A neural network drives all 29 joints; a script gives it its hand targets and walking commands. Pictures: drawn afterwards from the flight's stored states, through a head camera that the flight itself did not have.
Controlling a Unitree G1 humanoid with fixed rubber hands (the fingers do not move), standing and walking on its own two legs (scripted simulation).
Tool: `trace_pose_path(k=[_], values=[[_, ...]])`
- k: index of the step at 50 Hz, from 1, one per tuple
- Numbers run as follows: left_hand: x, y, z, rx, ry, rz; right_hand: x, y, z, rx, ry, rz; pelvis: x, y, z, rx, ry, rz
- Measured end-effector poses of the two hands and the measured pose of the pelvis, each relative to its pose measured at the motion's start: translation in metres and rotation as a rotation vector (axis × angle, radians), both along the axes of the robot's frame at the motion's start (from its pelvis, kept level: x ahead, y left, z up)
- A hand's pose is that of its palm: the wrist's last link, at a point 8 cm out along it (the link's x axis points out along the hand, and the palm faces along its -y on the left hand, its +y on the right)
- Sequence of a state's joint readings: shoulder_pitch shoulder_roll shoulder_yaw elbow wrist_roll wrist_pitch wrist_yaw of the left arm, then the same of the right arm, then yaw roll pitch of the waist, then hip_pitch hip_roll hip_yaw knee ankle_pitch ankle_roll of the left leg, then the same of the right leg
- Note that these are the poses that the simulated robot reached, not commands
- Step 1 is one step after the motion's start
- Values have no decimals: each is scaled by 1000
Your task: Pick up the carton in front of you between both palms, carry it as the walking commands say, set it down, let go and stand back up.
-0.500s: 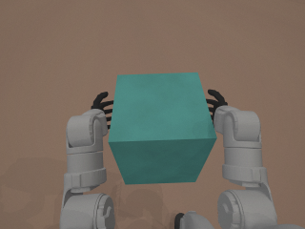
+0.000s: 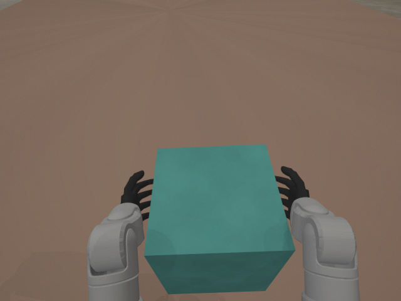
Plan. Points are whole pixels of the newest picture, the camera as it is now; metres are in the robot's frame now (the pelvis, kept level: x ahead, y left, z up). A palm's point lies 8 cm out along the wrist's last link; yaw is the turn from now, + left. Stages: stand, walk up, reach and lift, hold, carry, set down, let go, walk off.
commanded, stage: carry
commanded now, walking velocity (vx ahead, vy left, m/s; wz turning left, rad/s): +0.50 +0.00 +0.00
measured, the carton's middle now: (214, 223) +0.27 +0.00 +0.03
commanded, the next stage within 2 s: none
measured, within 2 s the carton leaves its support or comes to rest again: neither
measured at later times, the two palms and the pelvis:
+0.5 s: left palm (158, 118) +0.57 +0.14 +0.10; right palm (266, 116) +0.55 -0.16 +0.10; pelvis +0.30 +0.00 +0.00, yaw -2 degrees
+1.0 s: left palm (161, 88) +0.73 +0.14 +0.10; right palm (253, 84) +0.72 -0.15 +0.10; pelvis +0.46 -0.01 +0.00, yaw +0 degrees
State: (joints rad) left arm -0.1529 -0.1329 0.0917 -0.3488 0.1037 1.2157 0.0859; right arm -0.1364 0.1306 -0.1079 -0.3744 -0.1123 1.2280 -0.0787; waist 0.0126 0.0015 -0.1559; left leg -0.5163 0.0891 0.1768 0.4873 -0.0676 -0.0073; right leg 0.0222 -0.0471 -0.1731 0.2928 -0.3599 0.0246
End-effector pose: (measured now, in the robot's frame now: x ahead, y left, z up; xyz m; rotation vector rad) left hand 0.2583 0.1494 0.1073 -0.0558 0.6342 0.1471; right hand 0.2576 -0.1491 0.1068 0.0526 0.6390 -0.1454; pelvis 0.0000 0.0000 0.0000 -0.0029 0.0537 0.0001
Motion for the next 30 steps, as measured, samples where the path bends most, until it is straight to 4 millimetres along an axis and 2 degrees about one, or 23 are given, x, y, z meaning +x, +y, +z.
trace_pose_path(k=[2,4,9,14,18,21,26,28,30], values=[[32,9,-5,-12,-23,-7,30,9,-1,-9,-22,-10,32,10,-12,0,-12,-15],[61,16,-13,-20,-4,-18,56,16,-6,-27,-4,-13,56,18,-16,19,-9,-26],[115,19,-20,-25,111,-49,97,19,-15,-27,111,-53,103,30,0,-3,6,-52],[169,15,-9,-17,97,-70,146,16,-4,-17,99,-78,154,32,13,-14,15,-48],[217,11,2,-13,57,-62,197,11,6,-14,58,-68,202,26,16,-15,20,-45],[254,5,2,-9,46,-48,239,5,5,-14,47,-53,243,16,13,-11,15,-45],[321,-15,-17,4,48,-24,312,-15,-19,-4,49,-27,314,-8,-9,10,-11,-23],[344,-23,-28,37,78,-29,337,-23,-34,17,79,-23,333,-13,-13,-10,-5,-17],[359,-25,-36,52,128,-24,353,-25,-46,30,129,-17,345,-17,-10,-10,0,-5]])
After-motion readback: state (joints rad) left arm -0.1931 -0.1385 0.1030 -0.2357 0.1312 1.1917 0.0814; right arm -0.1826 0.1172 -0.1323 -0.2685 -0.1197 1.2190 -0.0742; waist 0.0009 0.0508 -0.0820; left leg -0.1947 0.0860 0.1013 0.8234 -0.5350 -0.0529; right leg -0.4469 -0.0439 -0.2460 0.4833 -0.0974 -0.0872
